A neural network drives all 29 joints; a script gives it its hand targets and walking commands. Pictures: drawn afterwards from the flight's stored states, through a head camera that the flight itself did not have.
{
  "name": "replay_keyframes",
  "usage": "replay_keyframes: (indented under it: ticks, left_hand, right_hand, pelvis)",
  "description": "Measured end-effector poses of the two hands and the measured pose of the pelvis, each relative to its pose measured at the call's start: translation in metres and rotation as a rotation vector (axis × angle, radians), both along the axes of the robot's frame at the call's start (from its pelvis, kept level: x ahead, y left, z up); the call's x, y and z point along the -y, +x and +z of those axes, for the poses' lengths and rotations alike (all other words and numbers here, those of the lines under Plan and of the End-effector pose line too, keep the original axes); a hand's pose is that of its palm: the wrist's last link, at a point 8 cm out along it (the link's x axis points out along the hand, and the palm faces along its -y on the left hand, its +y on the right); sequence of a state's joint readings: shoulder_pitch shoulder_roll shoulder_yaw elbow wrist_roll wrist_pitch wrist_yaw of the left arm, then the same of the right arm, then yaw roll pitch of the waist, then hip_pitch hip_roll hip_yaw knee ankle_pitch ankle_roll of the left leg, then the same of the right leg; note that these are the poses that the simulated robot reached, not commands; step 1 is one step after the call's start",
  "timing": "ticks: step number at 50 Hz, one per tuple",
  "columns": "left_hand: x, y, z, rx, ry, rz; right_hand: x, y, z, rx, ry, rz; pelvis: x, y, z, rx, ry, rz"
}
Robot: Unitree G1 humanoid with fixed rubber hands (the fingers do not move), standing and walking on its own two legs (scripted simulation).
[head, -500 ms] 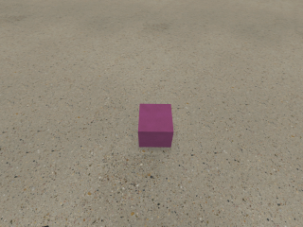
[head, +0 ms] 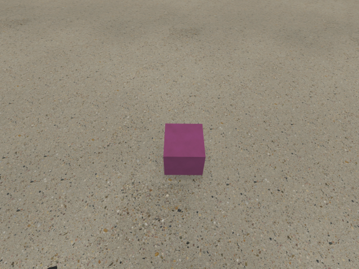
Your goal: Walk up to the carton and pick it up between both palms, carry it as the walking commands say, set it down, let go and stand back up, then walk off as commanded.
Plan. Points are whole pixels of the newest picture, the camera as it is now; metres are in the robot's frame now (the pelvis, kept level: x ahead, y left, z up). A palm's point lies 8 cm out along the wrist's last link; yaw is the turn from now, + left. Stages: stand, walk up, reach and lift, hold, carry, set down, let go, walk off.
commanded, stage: stand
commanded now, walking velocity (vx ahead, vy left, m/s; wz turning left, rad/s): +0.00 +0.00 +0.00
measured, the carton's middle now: (183, 149) +0.96 -0.02 -0.68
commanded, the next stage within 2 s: walk off in 0.68 s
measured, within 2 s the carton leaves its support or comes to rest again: neither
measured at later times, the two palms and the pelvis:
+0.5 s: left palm out of the picture +0.09 +0.32 -0.10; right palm out of the picture +0.09 -0.32 -0.11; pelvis +0.00 +0.00 +0.00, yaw +0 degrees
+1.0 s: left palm out of the picture +0.08 +0.31 -0.11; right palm out of the picture +0.08 -0.30 -0.12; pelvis +0.00 +0.00 +0.00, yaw +2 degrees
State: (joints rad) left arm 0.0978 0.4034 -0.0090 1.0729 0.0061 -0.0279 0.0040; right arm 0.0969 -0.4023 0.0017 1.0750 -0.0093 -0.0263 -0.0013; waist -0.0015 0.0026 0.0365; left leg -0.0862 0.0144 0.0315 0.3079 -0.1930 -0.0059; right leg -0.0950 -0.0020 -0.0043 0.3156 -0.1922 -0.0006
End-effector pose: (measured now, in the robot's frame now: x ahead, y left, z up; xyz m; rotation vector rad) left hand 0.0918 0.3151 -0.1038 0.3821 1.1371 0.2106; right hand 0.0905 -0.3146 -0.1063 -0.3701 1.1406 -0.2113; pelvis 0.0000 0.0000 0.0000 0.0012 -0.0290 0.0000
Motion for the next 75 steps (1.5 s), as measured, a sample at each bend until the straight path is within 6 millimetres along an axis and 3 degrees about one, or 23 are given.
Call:
replay_keyframes:
  ticks: [46,50,55,60,66,75]
  left_hand:
    - [0.0,-0.002,0.0,-0.004,0.001,0.014]
    - [0.006,-0.015,-0.008,-0.033,-0.014,0.051]
    - [0.006,-0.046,-0.019,-0.076,-0.017,0.119]
    - [-0.003,-0.082,-0.032,-0.098,-0.024,0.189]
    - [-0.021,-0.105,-0.056,-0.069,-0.077,0.247]
    - [-0.024,-0.121,-0.039,-0.023,-0.124,0.312]
  right_hand:
    - [-0.001,-0.004,-0.001,-0.018,0.003,-0.003]
    - [-0.012,-0.009,-0.01,-0.058,0.034,0.008]
    - [-0.023,-0.01,-0.02,-0.084,0.05,0.043]
    - [-0.037,-0.008,-0.025,-0.112,0.038,0.101]
    - [-0.075,0.0,-0.029,-0.101,0.032,0.17]
    - [-0.098,0.006,-0.005,-0.095,0.012,0.219]
  pelvis:
    - [0.0,-0.001,0.0,-0.001,0.0,0.008]
    - [0.0,-0.004,-0.002,-0.007,-0.002,0.035]
    - [0.0,-0.013,-0.009,-0.016,-0.013,0.079]
    - [-0.007,-0.022,-0.017,-0.014,-0.025,0.14]
    - [-0.032,-0.033,-0.029,-0.011,-0.012,0.219]
    - [-0.044,-0.046,-0.008,-0.025,-0.036,0.3]
